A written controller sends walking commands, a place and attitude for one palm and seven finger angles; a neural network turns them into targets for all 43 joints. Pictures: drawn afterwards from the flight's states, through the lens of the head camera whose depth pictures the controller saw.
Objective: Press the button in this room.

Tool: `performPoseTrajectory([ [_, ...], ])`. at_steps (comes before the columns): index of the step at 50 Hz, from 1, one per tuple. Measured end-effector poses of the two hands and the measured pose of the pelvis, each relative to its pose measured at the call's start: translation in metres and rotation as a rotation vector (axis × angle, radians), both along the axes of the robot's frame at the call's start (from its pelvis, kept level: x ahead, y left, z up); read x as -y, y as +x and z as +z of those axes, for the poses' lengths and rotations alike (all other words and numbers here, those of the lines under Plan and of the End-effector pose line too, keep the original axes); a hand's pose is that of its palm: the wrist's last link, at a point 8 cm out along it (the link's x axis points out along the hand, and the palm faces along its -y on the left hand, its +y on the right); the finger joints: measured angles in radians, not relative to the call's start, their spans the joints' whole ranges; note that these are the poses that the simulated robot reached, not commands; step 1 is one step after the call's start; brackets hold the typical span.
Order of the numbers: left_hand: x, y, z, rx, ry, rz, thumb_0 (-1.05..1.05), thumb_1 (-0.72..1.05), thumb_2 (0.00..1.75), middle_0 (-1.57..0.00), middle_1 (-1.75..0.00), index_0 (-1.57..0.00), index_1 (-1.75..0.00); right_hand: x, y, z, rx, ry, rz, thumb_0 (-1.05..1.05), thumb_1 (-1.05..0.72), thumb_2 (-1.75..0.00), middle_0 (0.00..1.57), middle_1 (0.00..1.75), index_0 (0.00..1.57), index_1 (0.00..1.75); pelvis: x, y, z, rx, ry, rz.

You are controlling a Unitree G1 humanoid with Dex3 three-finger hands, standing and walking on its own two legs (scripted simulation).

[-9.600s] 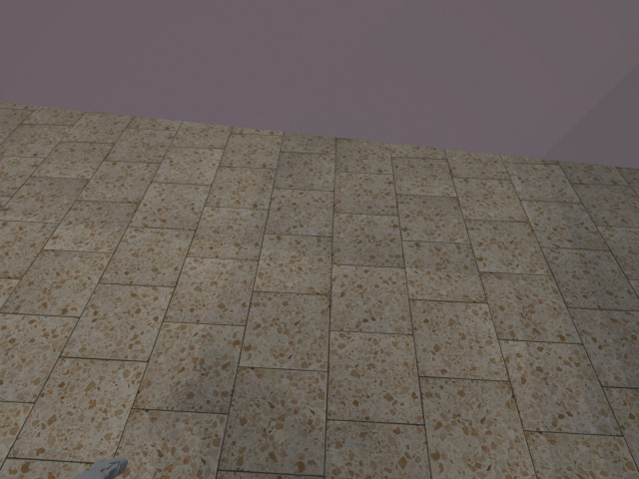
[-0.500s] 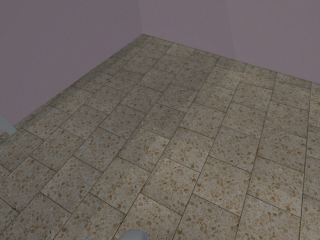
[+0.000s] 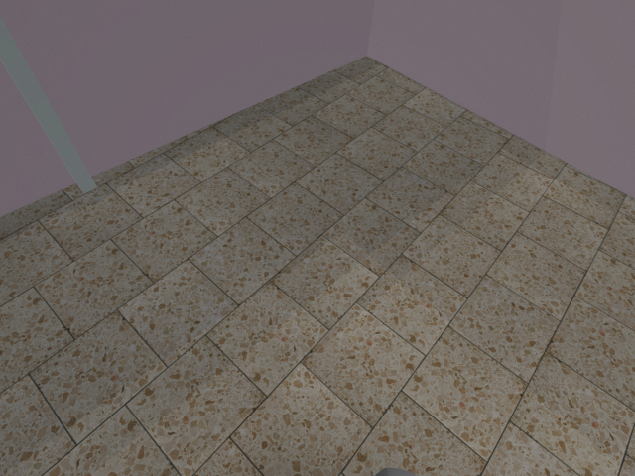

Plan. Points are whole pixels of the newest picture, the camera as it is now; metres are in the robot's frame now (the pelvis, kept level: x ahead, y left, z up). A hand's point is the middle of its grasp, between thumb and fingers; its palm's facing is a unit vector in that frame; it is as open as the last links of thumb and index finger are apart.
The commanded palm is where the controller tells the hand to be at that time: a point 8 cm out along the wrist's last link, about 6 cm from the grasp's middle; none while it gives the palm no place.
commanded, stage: turn or walk to find it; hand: left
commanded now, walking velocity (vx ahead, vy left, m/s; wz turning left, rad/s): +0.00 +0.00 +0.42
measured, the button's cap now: out of the picture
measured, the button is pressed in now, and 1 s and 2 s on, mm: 0 0 0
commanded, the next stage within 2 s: stand and wait in 0.32 s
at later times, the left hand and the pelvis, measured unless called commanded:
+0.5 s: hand out of the picture -0.02 +0.14 -0.16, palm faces +0.24 -0.93 -0.26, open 7.4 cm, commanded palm none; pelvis -0.02 -0.05 +0.00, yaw +13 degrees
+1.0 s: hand out of the picture -0.09 +0.14 -0.18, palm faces +0.36 -0.91 -0.21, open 7.4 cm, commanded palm none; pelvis -0.05 -0.04 -0.01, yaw +19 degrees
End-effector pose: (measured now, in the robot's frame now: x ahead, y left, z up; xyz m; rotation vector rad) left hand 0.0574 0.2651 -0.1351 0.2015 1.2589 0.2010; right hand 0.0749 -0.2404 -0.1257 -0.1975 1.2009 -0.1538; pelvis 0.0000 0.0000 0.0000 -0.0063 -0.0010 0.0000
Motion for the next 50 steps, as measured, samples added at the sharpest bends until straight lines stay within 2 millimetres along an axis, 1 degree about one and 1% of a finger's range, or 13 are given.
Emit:
performPoseTrajectory([
  [4, 0.013, 0.010, 0.008, 0.058, 0.013, 0.004, 0.01, 0.91, 0.90, -0.19, -0.30, -0.20, -0.30, 0.007, -0.005, -0.008, -0.015, 0.026, 0.013, 0.01, -0.90, -0.90, 0.20, 0.30, 0.21, 0.30, 0.010, -0.005, -0.001, -0.002, 0.007, 0.036],
  [9, 0.040, 0.013, 0.014, 0.136, 0.040, 0.016, 0.01, 0.91, 0.90, -0.20, -0.30, -0.20, -0.30, 0.031, -0.013, -0.029, -0.040, 0.058, 0.026, 0.01, -0.90, -0.90, 0.20, 0.30, 0.21, 0.30, 0.034, -0.011, -0.011, -0.004, 0.028, 0.084],
  [11, 0.050, 0.004, 0.018, 0.147, 0.046, 0.029, 0.01, 0.91, 0.90, -0.20, -0.30, -0.20, -0.30, 0.040, -0.015, -0.033, -0.058, 0.061, 0.037, 0.01, -0.90, -0.90, 0.20, 0.30, 0.21, 0.30, 0.041, -0.014, -0.010, 0.006, 0.026, 0.111],
  [14, 0.063, -0.015, 0.024, 0.134, 0.044, 0.069, 0.01, 0.91, 0.90, -0.20, -0.30, -0.20, -0.30, 0.051, -0.013, -0.030, -0.083, 0.058, 0.061, 0.01, -0.90, -0.90, 0.20, 0.30, 0.20, 0.30, 0.048, -0.016, -0.004, 0.013, 0.043, 0.140],
  [20, 0.076, -0.056, 0.022, 0.065, 0.028, 0.146, 0.01, 0.90, 0.90, -0.20, -0.30, -0.20, -0.30, 0.063, -0.008, -0.023, -0.114, 0.037, 0.118, 0.01, -0.90, -0.90, 0.20, 0.30, 0.20, 0.30, 0.056, -0.018, 0.002, 0.011, 0.056, 0.201],
  [23, 0.079, -0.078, 0.017, 0.030, 0.013, 0.186, 0.01, 0.90, 0.90, -0.20, -0.30, -0.20, -0.30, 0.060, -0.002, -0.021, -0.129, 0.022, 0.152, 0.01, -0.91, -0.90, 0.19, 0.30, 0.20, 0.30, 0.055, -0.019, 0.002, 0.007, 0.057, 0.218],
  [26, 0.078, -0.105, 0.010, -0.018, -0.005, 0.226, 0.01, 0.90, 0.90, -0.20, -0.30, -0.20, -0.30, 0.049, 0.008, -0.018, -0.118, 0.009, 0.190, 0.01, -0.91, -0.90, 0.19, 0.30, 0.20, 0.30, 0.051, -0.022, 0.001, 0.004, 0.050, 0.229],
  [31, 0.069, -0.151, -0.013, -0.113, -0.047, 0.292, 0.01, 0.90, 0.90, -0.20, -0.30, -0.20, -0.30, 0.018, 0.028, -0.016, -0.041, -0.007, 0.249, 0.01, -0.91, -0.90, 0.19, 0.30, 0.20, 0.30, 0.035, -0.028, -0.009, 0.007, 0.010, 0.242],
  [34, 0.066, -0.170, -0.019, -0.169, -0.065, 0.310, 0.01, 0.91, 0.90, -0.20, -0.30, -0.20, -0.30, -0.002, 0.030, -0.011, -0.010, 0.002, 0.272, 0.01, -0.91, -0.90, 0.19, 0.30, 0.20, 0.30, 0.032, -0.031, -0.008, 0.019, 0.028, 0.232],
  [38, 0.069, -0.177, -0.016, -0.190, -0.076, 0.314, 0.01, 0.91, 0.90, -0.20, -0.30, -0.20, -0.30, -0.019, 0.027, -0.010, -0.001, 0.033, 0.282, 0.01, -0.90, -0.90, 0.20, 0.30, 0.20, 0.30, 0.030, -0.034, -0.004, 0.024, 0.030, 0.237],
  [40, 0.072, -0.176, -0.014, -0.179, -0.075, 0.311, 0.01, 0.91, 0.90, -0.20, -0.30, -0.20, -0.30, -0.021, 0.027, -0.013, 0.005, 0.047, 0.272, 0.00, -0.91, -0.90, 0.20, 0.30, 0.20, 0.30, 0.031, -0.035, -0.004, 0.023, 0.034, 0.240],
  [45, 0.081, -0.169, -0.011, -0.125, -0.059, 0.316, 0.01, 0.91, 0.90, -0.20, -0.30, -0.20, -0.30, -0.011, 0.022, -0.023, -0.010, 0.069, 0.263, 0.00, -0.92, -0.90, 0.20, 0.30, 0.21, 0.30, 0.038, -0.039, -0.007, 0.024, 0.025, 0.271],
  [50, 0.083, -0.167, -0.013, -0.062, -0.067, 0.351, 0.01, 0.91, 0.90, -0.20, -0.30, -0.20, -0.30, 0.004, 0.012, -0.021, -0.067, 0.019, 0.290, 0.00, -0.92, -0.90, 0.20, 0.30, 0.20, 0.30, 0.037, -0.047, -0.007, 0.017, 0.017, 0.324],
])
